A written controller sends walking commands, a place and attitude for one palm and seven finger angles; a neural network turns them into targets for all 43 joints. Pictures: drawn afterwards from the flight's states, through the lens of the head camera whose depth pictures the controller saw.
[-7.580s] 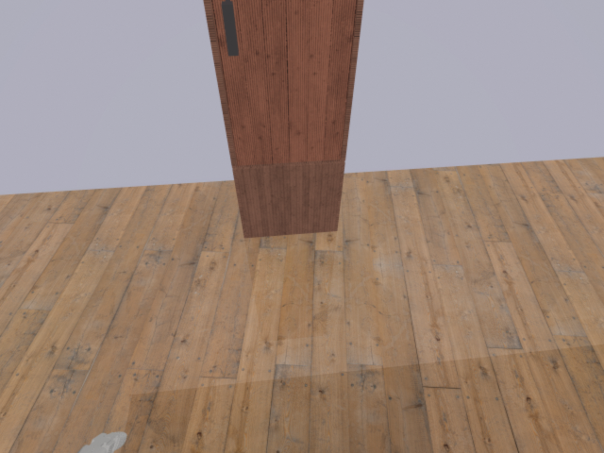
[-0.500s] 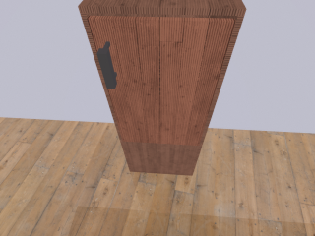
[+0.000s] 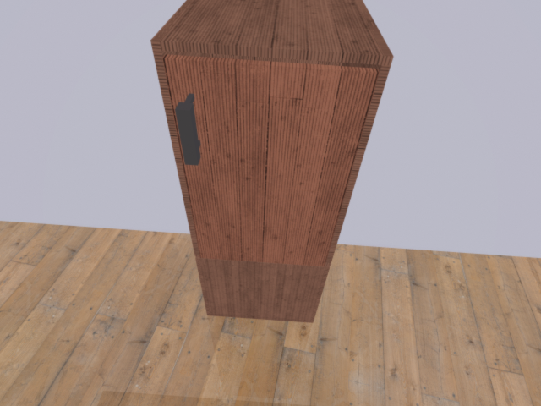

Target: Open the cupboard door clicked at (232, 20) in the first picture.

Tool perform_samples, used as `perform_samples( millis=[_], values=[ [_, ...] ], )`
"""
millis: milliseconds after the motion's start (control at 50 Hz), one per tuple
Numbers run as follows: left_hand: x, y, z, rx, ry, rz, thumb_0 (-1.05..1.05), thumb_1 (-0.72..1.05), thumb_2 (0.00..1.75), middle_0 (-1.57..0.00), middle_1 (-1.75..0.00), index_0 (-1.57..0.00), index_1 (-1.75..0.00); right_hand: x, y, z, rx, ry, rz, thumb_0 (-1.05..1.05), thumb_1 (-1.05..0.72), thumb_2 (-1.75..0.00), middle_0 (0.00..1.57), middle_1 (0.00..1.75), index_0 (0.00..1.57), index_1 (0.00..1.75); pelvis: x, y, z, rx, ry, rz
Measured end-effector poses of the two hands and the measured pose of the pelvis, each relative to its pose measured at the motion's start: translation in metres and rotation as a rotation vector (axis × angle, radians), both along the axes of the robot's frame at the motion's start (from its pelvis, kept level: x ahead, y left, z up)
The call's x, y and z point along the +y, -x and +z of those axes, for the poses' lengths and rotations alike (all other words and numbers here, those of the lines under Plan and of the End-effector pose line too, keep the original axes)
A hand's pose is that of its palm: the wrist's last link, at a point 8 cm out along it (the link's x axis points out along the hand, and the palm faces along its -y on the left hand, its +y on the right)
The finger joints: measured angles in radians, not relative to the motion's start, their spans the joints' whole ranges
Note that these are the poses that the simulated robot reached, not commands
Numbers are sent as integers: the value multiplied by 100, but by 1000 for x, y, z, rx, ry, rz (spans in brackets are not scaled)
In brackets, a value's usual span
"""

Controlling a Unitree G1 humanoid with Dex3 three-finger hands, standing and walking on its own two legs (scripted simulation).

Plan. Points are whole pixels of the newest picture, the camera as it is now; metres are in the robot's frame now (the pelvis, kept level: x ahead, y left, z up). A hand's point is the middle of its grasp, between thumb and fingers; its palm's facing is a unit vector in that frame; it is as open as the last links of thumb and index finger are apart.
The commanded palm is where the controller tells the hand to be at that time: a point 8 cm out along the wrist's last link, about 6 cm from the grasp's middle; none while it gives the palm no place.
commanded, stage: come to a stop and stand still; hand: left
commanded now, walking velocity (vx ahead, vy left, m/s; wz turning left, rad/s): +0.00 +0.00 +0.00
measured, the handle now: (191, 129) +0.57 +0.19 +0.12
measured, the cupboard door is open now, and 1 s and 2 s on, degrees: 0 0 0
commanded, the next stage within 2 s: look again from close up in 0.82 s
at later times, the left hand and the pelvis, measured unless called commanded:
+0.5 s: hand out of the picture +0.01 +0.23 -0.17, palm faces -0.02 -0.97 -0.22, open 7.4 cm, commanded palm none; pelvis +0.00 +0.03 +0.00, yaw +0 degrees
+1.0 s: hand out of the picture +0.03 +0.25 -0.17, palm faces -0.03 -0.97 -0.26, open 7.4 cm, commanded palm none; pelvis +0.01 +0.04 +0.01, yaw -1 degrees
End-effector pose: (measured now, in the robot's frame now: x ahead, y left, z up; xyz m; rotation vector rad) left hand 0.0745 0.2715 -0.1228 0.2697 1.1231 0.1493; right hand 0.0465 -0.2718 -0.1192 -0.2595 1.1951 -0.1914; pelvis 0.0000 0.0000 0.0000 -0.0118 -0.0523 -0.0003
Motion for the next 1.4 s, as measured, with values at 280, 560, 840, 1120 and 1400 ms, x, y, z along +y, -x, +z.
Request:
perform_samples(
  millis=[280, 560, 840, 1120, 1400],
  values=[
    [12, 59, -12, 176, 23, 46, 0, 91, 90, -20, -30, -20, -30, 33, 25, -8, 106, -41, -11, 1, -90, -90, 20, 30, 20, 30, 19, 2, 3, 10, 2, 0],
    [8, 71, -20, 231, 65, 59, 0, 91, 90, -20, -30, -20, -30, 53, 6, -6, 87, -46, -14, 1, -90, -90, 20, 30, 20, 30, 34, -4, 4, 14, 0, -3],
    [19, 54, -15, 211, 42, 51, 0, 91, 90, -20, -30, -20, -30, 57, -7, -6, 68, -49, -19, 1, -90, -90, 20, 30, 20, 30, 39, -11, 6, 14, -5, -8],
    [21, 37, -10, 195, 24, 39, 0, 91, 90, -20, -30, -20, -30, 48, -3, -7, 91, -43, -33, 1, -90, -90, 20, 30, 20, 30, 35, -17, 7, 13, -8, -12],
    [11, 25, -8, 183, 26, 28, 0, 91, 90, -20, -30, -20, -30, 39, -6, -6, 96, -42, -36, 1, -90, -90, 20, 30, 20, 30, 27, -22, 8, 15, -9, -15]
  ],
)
